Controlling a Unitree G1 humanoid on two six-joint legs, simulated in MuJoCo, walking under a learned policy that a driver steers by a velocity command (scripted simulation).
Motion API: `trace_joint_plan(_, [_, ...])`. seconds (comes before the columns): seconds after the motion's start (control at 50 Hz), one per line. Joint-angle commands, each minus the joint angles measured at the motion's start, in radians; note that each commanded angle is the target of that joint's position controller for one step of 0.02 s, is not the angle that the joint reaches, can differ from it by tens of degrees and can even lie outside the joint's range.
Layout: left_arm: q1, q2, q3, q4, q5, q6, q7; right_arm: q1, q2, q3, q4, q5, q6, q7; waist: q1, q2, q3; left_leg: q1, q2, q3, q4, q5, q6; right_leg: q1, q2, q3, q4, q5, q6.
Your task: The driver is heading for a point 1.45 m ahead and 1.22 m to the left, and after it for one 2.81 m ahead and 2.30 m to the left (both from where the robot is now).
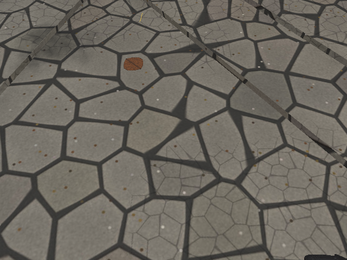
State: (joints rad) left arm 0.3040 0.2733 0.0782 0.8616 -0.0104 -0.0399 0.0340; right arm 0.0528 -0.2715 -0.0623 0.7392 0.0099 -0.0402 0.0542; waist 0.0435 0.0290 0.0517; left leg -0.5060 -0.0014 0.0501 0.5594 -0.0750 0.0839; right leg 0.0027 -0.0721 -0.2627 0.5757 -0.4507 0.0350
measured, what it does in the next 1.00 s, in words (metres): walks ahead, turning left: right foot, then left foot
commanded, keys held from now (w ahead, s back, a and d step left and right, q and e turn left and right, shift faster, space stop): q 1.00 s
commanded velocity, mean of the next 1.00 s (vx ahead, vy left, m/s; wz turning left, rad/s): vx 0.06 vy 0.00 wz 0.58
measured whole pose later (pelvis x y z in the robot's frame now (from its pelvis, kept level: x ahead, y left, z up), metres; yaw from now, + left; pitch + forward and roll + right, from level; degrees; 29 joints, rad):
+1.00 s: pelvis +0.11 +0.00 +0.02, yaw +36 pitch +2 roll -1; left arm 0.13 0.33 0.09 0.72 0.01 0.02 0.04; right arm 0.19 -0.29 -0.08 0.61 0.00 0.04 0.00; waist 0.00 -0.05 0.05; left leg -0.31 -0.03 -0.03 0.53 -0.26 0.04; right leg -0.50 -0.05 0.00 1.06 -0.50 0.06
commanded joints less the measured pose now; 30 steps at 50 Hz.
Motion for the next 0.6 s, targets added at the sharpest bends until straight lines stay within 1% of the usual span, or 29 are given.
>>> trace_joint_plan(0.02, [0.101,0.056,-0.012,-0.127,0.035,-0.039,-0.013,0.245,-0.339,-0.090,-0.037,-0.026,0.003,-0.032,-0.050,0.227,-0.471,0.896,0.402,-0.734,-0.049,0.750,0.389,-0.633,0.143,0.225,0.879,-0.292,0.056])
trace_joint_plan(0.04, [0.011,0.148,0.008,-0.116,0.005,-0.052,-0.024,0.259,-0.269,-0.077,-0.060,-0.021,0.009,-0.025,-0.136,0.040,-0.522,0.851,0.361,-0.652,-0.109,0.657,0.351,-0.657,0.085,0.377,0.900,-0.232,0.035])
trace_joint_plan(0.06, [-0.075,0.150,0.008,-0.148,-0.018,-0.053,-0.021,0.198,-0.220,-0.065,-0.065,-0.007,0.006,-0.024,-0.122,0.024,-0.380,0.727,0.308,-0.514,-0.130,0.552,0.301,-0.703,0.051,0.359,0.839,-0.143,0.015])
trace_joint_plan(0.08, [-0.095,0.137,0.008,-0.138,-0.003,-0.045,-0.005,0.141,-0.183,-0.057,-0.067,0.011,0.006,-0.027,-0.084,-0.052,-0.253,0.568,0.249,-0.432,-0.160,0.461,0.245,-0.702,0.013,0.342,0.754,-0.071,0.019])
trace_joint_plan(0.1, [-0.097,0.151,0.016,-0.137,0.013,-0.029,0.009,0.103,-0.155,-0.049,-0.074,0.014,0.011,-0.035,-0.057,-0.033,-0.198,0.439,0.221,-0.394,-0.188,0.414,0.224,-0.659,-0.007,0.343,0.691,-0.025,0.024])
trace_joint_plan(0.12, [-0.085,0.155,0.020,-0.139,0.016,-0.012,0.011,0.089,-0.155,-0.047,-0.083,-0.001,0.015,-0.039,-0.030,0.000,-0.177,0.337,0.199,-0.378,-0.216,0.393,0.216,-0.588,-0.011,0.346,0.662,0.002,0.025])
trace_joint_plan(0.14, [-0.069,0.143,0.020,-0.142,0.019,-0.002,0.014,0.080,-0.162,-0.051,-0.089,-0.011,0.017,-0.041,-0.016,0.017,-0.174,0.281,0.186,-0.367,-0.228,0.407,0.217,-0.555,-0.001,0.340,0.632,0.016,0.030])
trace_joint_plan(0.16, [-0.057,0.127,0.016,-0.142,0.021,0.004,0.016,0.078,-0.172,-0.054,-0.093,-0.016,0.017,-0.044,-0.007,0.027,-0.180,0.250,0.174,-0.346,-0.227,0.444,0.217,-0.536,0.007,0.333,0.595,0.030,0.037])
trace_joint_plan(0.2, [-0.070,0.111,0.011,-0.150,0.026,0.009,0.022,0.087,-0.188,-0.060,-0.095,-0.011,0.021,-0.056,-0.008,0.035,-0.201,0.244,0.158,-0.333,-0.215,0.470,0.207,-0.544,0.024,0.334,0.506,0.071,0.052])
trace_joint_plan(0.22, [-0.086,0.109,0.010,-0.155,0.027,0.012,0.024,0.091,-0.193,-0.062,-0.097,-0.006,0.027,-0.063,-0.014,0.040,-0.211,0.250,0.153,-0.340,-0.209,0.433,0.198,-0.551,0.028,0.338,0.468,0.097,0.059])
trace_joint_plan(0.24, [-0.103,0.108,0.008,-0.161,0.026,0.015,0.024,0.092,-0.194,-0.062,-0.100,-0.002,0.035,-0.071,-0.020,0.047,-0.218,0.253,0.145,-0.349,-0.207,0.362,0.186,-0.553,0.032,0.345,0.430,0.127,0.064])
trace_joint_plan(0.28, [-0.146,0.107,0.006,-0.174,0.021,0.020,0.021,0.084,-0.193,-0.061,-0.110,0.004,0.051,-0.082,-0.034,0.064,-0.210,0.242,0.124,-0.375,-0.212,0.173,0.158,-0.546,0.044,0.356,0.349,0.180,0.068])
trace_joint_plan(0.32, [-0.185,0.107,0.004,-0.187,0.016,0.020,0.015,0.082,-0.192,-0.060,-0.117,0.001,0.063,-0.089,-0.048,0.088,-0.186,0.228,0.111,-0.414,-0.216,0.022,0.141,-0.530,0.059,0.365,0.270,0.200,0.067])
trace_joint_plan(0.34, [-0.198,0.108,0.004,-0.193,0.015,0.017,0.012,0.084,-0.192,-0.060,-0.120,0.000,0.067,-0.090,-0.054,0.100,-0.176,0.229,0.110,-0.435,-0.212,-0.014,0.138,-0.518,0.067,0.369,0.232,0.197,0.065])
trace_joint_plan(0.36, [-0.205,0.110,0.004,-0.196,0.014,0.012,0.008,0.087,-0.191,-0.060,-0.122,-0.001,0.070,-0.090,-0.058,0.111,-0.170,0.236,0.111,-0.455,-0.201,-0.016,0.136,-0.504,0.075,0.372,0.195,0.184,0.062])
trace_joint_plan(0.4, [-0.204,0.117,0.006,-0.201,0.011,-0.001,0.000,0.094,-0.187,-0.059,-0.127,0.000,0.074,-0.087,-0.062,0.127,-0.172,0.268,0.116,-0.500,-0.158,0.055,0.132,-0.463,0.092,0.373,0.115,0.150,0.050])
trace_joint_plan(0.42, [-0.193,0.119,0.008,-0.200,0.009,-0.007,-0.005,0.092,-0.183,-0.057,-0.131,0.003,0.077,-0.085,-0.056,0.133,-0.175,0.286,0.115,-0.522,-0.133,0.106,0.125,-0.432,0.099,0.371,0.054,0.151,0.041])
trace_joint_plan(0.44, [-0.162,0.119,0.011,-0.192,0.008,-0.013,-0.011,0.078,-0.177,-0.054,-0.137,0.009,0.080,-0.086,-0.032,0.134,-0.176,0.288,0.099,-0.532,-0.102,0.133,0.106,-0.371,0.100,0.362,-0.055,0.204,0.027])
trace_joint_plan(0.46, [-0.124,0.128,0.017,-0.180,0.008,-0.019,-0.014,0.070,-0.164,-0.049,-0.144,0.016,0.085,-0.089,-0.009,0.126,-0.171,0.259,0.066,-0.522,-0.063,0.096,0.071,-0.278,0.076,0.358,-0.188,0.324,0.007])
trace_joint_plan(0.48, [-0.105,0.190,0.032,-0.184,0.024,-0.017,-0.011,0.109,-0.119,-0.036,-0.151,0.008,0.086,-0.089,-0.029,0.014,-0.199,0.168,0.003,-0.451,0.068,-0.126,0.017,-0.149,-0.092,0.479,-0.217,0.430,-0.054])
trace_joint_plan(0.5, [-0.140,0.273,0.049,-0.189,0.053,0.000,-0.006,0.163,-0.097,-0.033,-0.173,0.011,0.078,-0.087,-0.097,-0.293,-0.154,-0.054,-0.173,-0.242,0.252,-0.502,-0.049,-0.087,-0.289,0.712,-0.235,0.706,-0.216])
trace_joint_plan(0.52, [-0.123,0.216,0.041,-0.200,0.060,0.001,-0.007,0.160,-0.192,-0.058,-0.166,-0.007,0.066,-0.082,-0.058,-0.296,-0.175,-0.116,-0.121,-0.209,0.498,-0.592,-0.100,-0.097,-0.377,0.810,-0.241,0.775,-0.321])
trace_joint_plan(0.54, [-0.149,0.165,0.027,-0.216,0.051,0.002,-0.003,0.167,-0.233,-0.076,-0.147,0.003,0.068,-0.078,-0.059,-0.207,-0.166,-0.120,-0.088,-0.214,0.606,-0.525,-0.119,-0.111,-0.330,0.705,-0.218,0.758,-0.304])
trace_joint_plan(0.56, [-0.185,0.137,0.021,-0.222,0.038,0.006,0.000,0.175,-0.219,-0.079,-0.125,0.009,0.081,-0.082,-0.071,-0.157,-0.142,-0.124,-0.073,-0.196,0.648,-0.464,-0.140,-0.123,-0.256,0.597,-0.202,0.709,-0.253])
trace_joint_plan(0.58, [-0.201,0.125,0.017,-0.225,0.023,0.011,0.003,0.175,-0.200,-0.076,-0.122,0.008,0.094,-0.086,-0.069,-0.149,-0.125,-0.142,-0.062,-0.186,0.680,-0.415,-0.156,-0.123,-0.218,0.536,-0.198,0.670,-0.224])
trace_joint_plan(0.6, [-0.203,0.124,0.014,-0.225,0.020,0.016,0.007,0.168,-0.169,-0.069,-0.126,0.012,0.103,-0.083,-0.065,-0.153,-0.112,-0.138,-0.056,-0.166,0.688,-0.382,-0.168,-0.137,-0.197,0.485,-0.204,0.677,-0.218])
Velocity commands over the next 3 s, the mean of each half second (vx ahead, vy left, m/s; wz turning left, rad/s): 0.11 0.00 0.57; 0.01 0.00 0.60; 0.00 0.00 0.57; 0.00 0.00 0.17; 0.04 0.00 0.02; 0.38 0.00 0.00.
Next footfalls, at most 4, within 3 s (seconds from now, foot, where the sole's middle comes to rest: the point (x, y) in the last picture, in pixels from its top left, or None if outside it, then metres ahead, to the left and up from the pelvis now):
0.48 right None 0.24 -0.12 -0.75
0.88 left None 0.10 0.11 -0.75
1.36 right None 0.25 -0.05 -0.75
1.72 left None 0.02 0.09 -0.75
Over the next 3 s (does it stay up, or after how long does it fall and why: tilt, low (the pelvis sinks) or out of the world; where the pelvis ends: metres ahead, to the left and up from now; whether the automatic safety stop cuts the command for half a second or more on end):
stays up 0.24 0.15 0.02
